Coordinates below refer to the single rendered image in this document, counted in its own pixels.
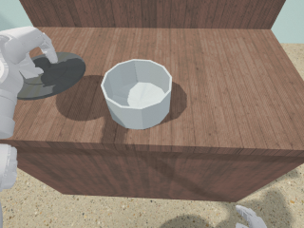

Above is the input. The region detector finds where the table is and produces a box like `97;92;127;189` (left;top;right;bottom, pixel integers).
0;0;304;202

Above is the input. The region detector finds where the robot left hand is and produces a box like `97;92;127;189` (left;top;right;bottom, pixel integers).
0;26;58;79

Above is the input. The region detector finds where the robot right hand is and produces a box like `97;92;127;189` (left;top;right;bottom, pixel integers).
236;205;267;228

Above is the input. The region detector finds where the lid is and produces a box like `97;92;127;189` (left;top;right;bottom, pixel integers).
17;51;86;101

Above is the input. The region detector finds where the knob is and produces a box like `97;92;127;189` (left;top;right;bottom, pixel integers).
32;57;51;71

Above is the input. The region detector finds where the left robot forearm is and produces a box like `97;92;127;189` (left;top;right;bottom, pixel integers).
0;32;27;140

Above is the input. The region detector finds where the robot left upper arm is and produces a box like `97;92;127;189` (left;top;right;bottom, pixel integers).
0;143;18;228

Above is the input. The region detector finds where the pot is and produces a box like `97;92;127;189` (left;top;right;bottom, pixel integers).
101;59;172;130

